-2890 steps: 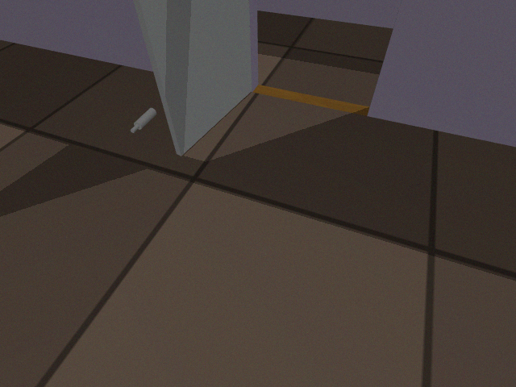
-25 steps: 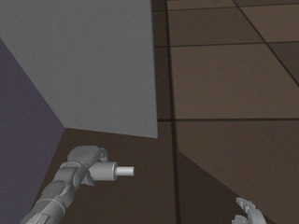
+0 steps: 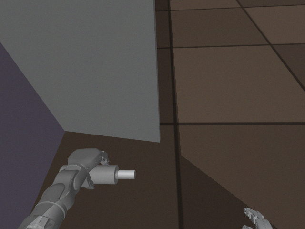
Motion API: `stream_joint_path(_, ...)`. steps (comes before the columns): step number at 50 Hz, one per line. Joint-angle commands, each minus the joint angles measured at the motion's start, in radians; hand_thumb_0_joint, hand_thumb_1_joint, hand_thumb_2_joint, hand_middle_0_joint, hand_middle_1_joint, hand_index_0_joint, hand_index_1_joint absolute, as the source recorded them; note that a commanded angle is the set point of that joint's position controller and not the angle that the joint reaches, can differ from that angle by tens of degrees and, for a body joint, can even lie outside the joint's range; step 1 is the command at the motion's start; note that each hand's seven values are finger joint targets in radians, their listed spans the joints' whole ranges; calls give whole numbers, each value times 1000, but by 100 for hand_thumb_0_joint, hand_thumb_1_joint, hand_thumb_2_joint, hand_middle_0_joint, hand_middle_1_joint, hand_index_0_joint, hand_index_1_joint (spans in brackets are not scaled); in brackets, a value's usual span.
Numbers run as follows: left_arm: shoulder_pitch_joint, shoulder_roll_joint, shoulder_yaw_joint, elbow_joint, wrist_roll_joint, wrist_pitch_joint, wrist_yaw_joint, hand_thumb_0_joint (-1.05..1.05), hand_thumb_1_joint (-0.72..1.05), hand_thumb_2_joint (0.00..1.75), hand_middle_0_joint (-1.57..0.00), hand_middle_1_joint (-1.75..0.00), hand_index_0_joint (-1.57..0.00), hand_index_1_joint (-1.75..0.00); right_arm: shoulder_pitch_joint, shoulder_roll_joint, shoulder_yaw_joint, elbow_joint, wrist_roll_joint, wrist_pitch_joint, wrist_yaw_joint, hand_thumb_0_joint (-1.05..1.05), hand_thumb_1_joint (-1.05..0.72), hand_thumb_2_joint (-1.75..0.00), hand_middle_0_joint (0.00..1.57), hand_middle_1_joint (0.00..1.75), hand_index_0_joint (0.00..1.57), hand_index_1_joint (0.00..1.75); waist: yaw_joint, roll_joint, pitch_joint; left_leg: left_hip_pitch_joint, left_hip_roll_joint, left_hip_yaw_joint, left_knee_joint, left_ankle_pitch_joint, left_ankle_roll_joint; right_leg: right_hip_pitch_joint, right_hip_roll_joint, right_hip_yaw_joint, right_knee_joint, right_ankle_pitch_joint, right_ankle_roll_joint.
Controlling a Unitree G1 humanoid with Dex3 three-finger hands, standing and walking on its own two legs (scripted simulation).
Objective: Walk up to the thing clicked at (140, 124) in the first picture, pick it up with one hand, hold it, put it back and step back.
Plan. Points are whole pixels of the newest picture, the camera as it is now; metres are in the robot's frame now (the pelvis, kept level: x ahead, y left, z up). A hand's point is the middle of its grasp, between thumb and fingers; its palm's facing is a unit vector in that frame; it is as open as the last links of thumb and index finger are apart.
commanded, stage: crouch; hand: left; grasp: from above
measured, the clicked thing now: (98, 174) +0.29 +0.21 -0.08
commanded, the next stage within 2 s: lower in 1.92 s
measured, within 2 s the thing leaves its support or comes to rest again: neither
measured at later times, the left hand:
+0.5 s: hand (102, 182) +0.31 +0.23 -0.22, palm faces -0.44 +0.07 -0.90, open 8.6 cm
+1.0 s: hand (117, 190) +0.36 +0.23 -0.45, palm faces -0.49 +0.02 -0.87, open 8.7 cm
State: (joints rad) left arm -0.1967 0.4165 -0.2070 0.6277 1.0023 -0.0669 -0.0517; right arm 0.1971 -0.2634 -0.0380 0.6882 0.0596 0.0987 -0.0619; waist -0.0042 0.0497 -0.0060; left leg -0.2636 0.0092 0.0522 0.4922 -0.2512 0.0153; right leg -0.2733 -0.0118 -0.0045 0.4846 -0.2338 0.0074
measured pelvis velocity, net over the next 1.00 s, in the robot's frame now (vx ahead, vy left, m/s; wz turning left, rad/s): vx -0.07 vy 0.00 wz -0.02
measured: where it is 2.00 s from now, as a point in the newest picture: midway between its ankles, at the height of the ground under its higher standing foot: outside the picture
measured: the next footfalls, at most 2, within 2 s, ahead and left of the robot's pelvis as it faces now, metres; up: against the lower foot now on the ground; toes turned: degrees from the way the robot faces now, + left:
none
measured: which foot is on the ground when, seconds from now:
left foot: down 0.00-1.00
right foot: down 0.00-1.00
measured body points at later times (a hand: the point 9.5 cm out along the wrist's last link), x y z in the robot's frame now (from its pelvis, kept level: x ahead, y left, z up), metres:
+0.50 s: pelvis -0.04 +0.00 -0.10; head +0.07 +0.02 +0.33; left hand +0.33 +0.23 -0.17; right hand +0.04 -0.29 -0.22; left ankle +0.00 +0.11 -0.74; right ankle +0.01 -0.12 -0.74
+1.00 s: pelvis -0.07 +0.00 -0.29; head +0.15 +0.03 +0.10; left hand +0.38 +0.23 -0.40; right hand -0.04 -0.27 -0.41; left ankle +0.00 +0.11 -0.74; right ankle +0.01 -0.12 -0.74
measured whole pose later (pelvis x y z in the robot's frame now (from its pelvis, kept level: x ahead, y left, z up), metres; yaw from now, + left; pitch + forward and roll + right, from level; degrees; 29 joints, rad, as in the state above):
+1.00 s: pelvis -0.07 +0.00 -0.29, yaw -1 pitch +38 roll -5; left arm -0.80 0.54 0.00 1.29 1.24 -0.17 0.35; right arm 0.22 -0.24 -0.02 0.75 -0.08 -0.05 0.03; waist -0.19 0.04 -0.18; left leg -1.93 0.02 -0.02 1.91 -0.65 0.04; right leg -1.89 -0.03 -0.06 1.86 -0.63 0.01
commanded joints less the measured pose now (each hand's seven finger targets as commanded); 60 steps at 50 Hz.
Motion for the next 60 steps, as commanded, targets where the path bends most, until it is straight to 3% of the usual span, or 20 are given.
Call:
stream_joint_path(1, -335, 216, 133, -175, 5, -25, 60, 0, 73, 60, -103, -60, -108, -55, -63, -125, -38, -131, -1, -36, -9, 0, -89, -90, 20, 30, 20, 30, -7, -40, -245, 115, -25, -30, -37, 257, 5, 49, 28, 7, -51, 218, -21)
stream_joint_path(3, -337, 199, 129, -154, 7, -40, 87, 0, 76, 59, -103, -60, -109, -55, -60, -127, -41, -127, -4, -32, -7, 0, -89, -90, 20, 30, 20, 30, -13, -51, -235, 100, -22, -34, -26, 250, 2, 22, 30, 2, -37, 204, -22)
stream_joint_path(4, -352, 215, 148, -125, 17, -48, 105, 0, 75, 58, -104, -59, -109, -54, -58, -130, -41, -124, -8, -29, -6, 0, -89, -90, 20, 30, 20, 30, -14, -50, -222, 80, -25, -31, -18, 231, 0, 4, 27, 4, -34, 189, -21)
stream_joint_path(6, -340, 187, 133, -68, 42, -66, 144, 0, 75, 55, -103, -58, -108, -52, -50, -127, -45, -116, -15, -24, -1, 0, -89, -90, 20, 30, 20, 30, -26, -78, -207, 42, -30, -32, 11, 201, 2, -30, 22, 3, -12, 168, -18)
stream_joint_path(9, -428, 191, 129, -1, 85, -90, 211, 0, 76, 57, -104, -58, -109, -53, -28, -136, -49, -95, -30, -20, 11, 0, -89, -90, 20, 30, 20, 30, -47, -48, -235, -34, -24, -36, 107, 176, -7, -153, 24, -2, 73, 139, -21)
stream_joint_path(15, -585, 170, 113, 141, 179, -90, 363, 0, 73, 54, -101, -57, -107, -51, 50, -156, -79, -57, -57, -32, 42, 0, -89, -90, 20, 30, 20, 30, -79, 15, -394, -222, -14, -46, 363, 119, -23, -429, 29, -11, 310, 76, -31)
stream_joint_path(16, -572, 159, 111, 193, 186, -85, 383, 0, 73, 51, -100, -57, -107, -50, 74, -160, -82, -55, -59, -34, 46, 0, -89, -90, 20, 30, 20, 30, -85, -3, -416, -271, -13, -48, 410, 110, -16, -473, 31, -13, 351, 65, -32)
stream_joint_path(20, -698, 183, 123, 284, 209, -65, 446, 0, 71, 47, -98, -54, -105, -48, 105, -173, -87, -40, -72, -50, 47, 0, -89, -90, 20, 30, 20, 30, -105, 24, -502, -432, -10, -59, 556, 45, -10, -649, 34, -21, 510, 9, -34)
stream_joint_path(23, -765, 201, 135, 324, 203, -46, 472, 0, 68, 47, -97, -52, -103, -46, 123, -180, -90, -37, -82, -69, 40, 0, -89, -90, 20, 30, 20, 30, -106, 63, -571, -532, -9, -78, 635, -28, -14, -774, 33, -27, 617, -54, -42)
stream_joint_path(25, -806, 200, 132, 341, 191, -37, 474, 0, 67, 48, -96, -51, -102, -46, 132, -184, -91, -31, -86, -83, 34, 0, -89, -90, 20, 30, 20, 30, -116, 91, -617, -582, -1, -102, 683, -65, -18, -862, 30, -35, 691, -88, -46)
stream_joint_path(27, -799, 250, 165, 367, 193, -24, 475, 0, 66, 54, -98, -51, -102, -47, 143, -192, -95, -33, -89, -90, 28, 0, -89, -90, 20, 30, 20, 30, -110, 85, -662, -652, -2, -106, 736, -103, -15, -903, 29, -37, 749, -116, -48)
stream_joint_path(28, -802, 223, 152, 389, 191, -18, 473, 0, 67, 57, -100, -49, -103, -46, 142, -185, -89, -29, -93, -94, 27, 0, -89, -90, 20, 30, 20, 30, -122, 84, -663, -709, -6, -102, 767, -113, -11, -926, 29, -36, 777, -122, -48)
stream_joint_path(32, -843, 310, 205, 400, 191, -3, 464, 0, 70, 63, -102, -54, -105, -51, 158, -192, -88, -32, -102, -112, 24, 0, -89, -90, 20, 30, 20, 30, -125, 70, -752, -835, -11, -102, 866, -164, -4, -985, 22, -36, 873, -168, -48)
stream_joint_path(36, -893, 323, 213, 427, 190, -10, 446, 0, 72, 68, -105, -56, -107, -54, 164, -188, -81, -24, -109, -125, 27, 0, -89, -90, 20, 30, 20, 30, -153, 88, -737, -967, -14, -104, 938, -285, -3, -1099, 18, -38, 945, -265, -49)
stream_joint_path(39, -915, 370, 241, 452, 189, -34, 439, 0, 72, 67, -104, -58, -107, -55, 171, -191, -75, -15, -114, -137, 36, 0, -89, -90, 20, 30, 20, 30, -159, 76, -758, -1073, -21, -96, 1011, -339, 6, -1139, 20, -37, 997, -312, -48)
stream_joint_path(46, -1021, 398, 262, 452, 219, -105, 459, 0, 76, 67, -105, -57, -109, -53, 197, -198, -58, 21, -135, -162, 69, 0, -89, -90, 20, 30, 20, 30, -198, 149, -835, -1129, -18, -118, 1163, -297, 2, -1321, 14, -57, 1143, -285, -50)
stream_joint_path(51, -1045, 423, 284, 448, 250, -128, 490, 0, 74, 62, -103, -55, -108, -51, 238, -203, -57, 36, -156, -169, 101, 0, -89, -90, 20, 30, 20, 30, -198, 209, -937, -1073, -15, -106, 1273, -106, 0, -1358, 14, -61, 1223, -152, -48)
stream_joint_path(52, -1066, 428, 288, 451, 253, -128, 496, 0, 76, 61, -103, -55, -108, -50, 242, -208, -58, 43, -160, -172, 105, 0, -89, -90, 20, 30, 20, 30, -210, 217, -933, -1075, -11, -118, 1284, -91, -5, -1387, 12, -68, 1246, -148, -48)
stream_joint_path(53, -1071, 433, 291, 450, 261, -130, 500, 0, 77, 62, -106, -54, -110, -50, 246, -203, -56, 42, -165, -172, 114, 0, -89, -90, 20, 30, 20, 30, -197, 244, -938, -1064, -11, -109, 1302, -60, -5, -1387, 15, -66, 1258, -131, -51)
stream_joint_path(60, -1051, 443, 306, 537, 275, -112, 507, 0, 80, 59, -106, -55, -112, -49, 242, -218, -57, 29, -178, -170, 148, 0, -90, -90, 20, 30, 20, 30, -207, 258, -887, -1120, -3, -115, 1370, -48, -8, -1471, 17, -86, 1329, -140, -51)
